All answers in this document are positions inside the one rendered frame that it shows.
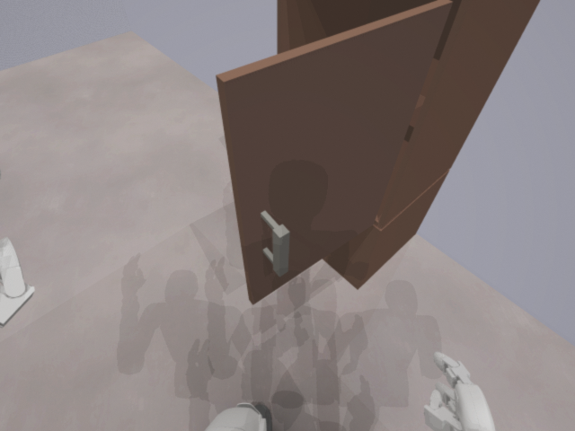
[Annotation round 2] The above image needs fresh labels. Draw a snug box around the left robot thigh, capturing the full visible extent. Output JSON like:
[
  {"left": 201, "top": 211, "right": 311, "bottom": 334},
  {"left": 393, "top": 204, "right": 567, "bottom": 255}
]
[{"left": 205, "top": 407, "right": 267, "bottom": 431}]

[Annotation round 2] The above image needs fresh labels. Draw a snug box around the robot left shin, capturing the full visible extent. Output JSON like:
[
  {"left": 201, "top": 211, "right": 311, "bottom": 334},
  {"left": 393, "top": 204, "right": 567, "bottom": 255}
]
[{"left": 236, "top": 403, "right": 260, "bottom": 414}]

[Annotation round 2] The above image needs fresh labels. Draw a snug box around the robot right hand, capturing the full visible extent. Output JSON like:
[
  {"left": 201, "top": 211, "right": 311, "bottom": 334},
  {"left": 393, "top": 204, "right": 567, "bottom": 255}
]
[{"left": 424, "top": 352, "right": 495, "bottom": 431}]

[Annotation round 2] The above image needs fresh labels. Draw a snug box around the robot left hand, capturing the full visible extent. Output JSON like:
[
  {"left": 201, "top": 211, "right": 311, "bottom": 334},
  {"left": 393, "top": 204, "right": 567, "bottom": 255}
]
[{"left": 0, "top": 170, "right": 35, "bottom": 328}]

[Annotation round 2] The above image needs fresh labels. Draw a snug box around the handle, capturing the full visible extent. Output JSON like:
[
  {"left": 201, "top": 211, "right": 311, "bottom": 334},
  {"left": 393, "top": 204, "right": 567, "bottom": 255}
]
[{"left": 261, "top": 211, "right": 290, "bottom": 277}]

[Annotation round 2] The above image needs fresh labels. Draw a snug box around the cupboard door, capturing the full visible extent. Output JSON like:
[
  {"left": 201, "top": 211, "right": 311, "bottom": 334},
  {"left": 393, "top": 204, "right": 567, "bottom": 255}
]
[{"left": 216, "top": 0, "right": 453, "bottom": 305}]

